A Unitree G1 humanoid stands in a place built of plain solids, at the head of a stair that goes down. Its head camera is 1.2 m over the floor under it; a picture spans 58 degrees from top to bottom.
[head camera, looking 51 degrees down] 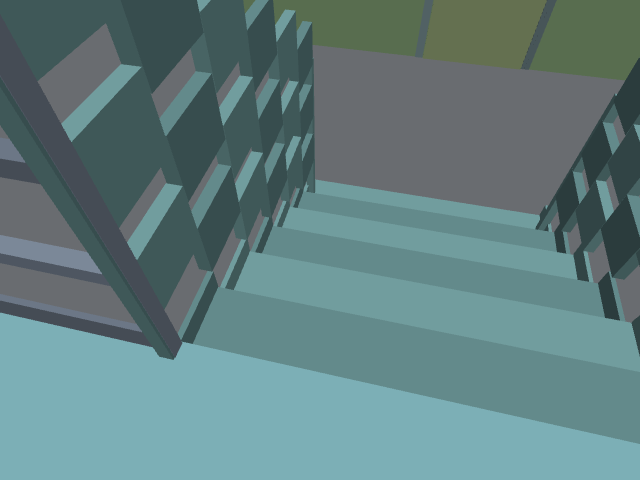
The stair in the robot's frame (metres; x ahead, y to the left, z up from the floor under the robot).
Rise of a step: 0.16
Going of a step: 0.30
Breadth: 1.62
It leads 13 degrees to the right of straight ahead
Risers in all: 7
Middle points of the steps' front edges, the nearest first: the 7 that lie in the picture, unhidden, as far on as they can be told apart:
0.41 -0.32 0.00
0.70 -0.39 -0.16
1.00 -0.46 -0.33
1.29 -0.52 -0.49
1.58 -0.59 -0.66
1.87 -0.66 -0.82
2.17 -0.73 -0.98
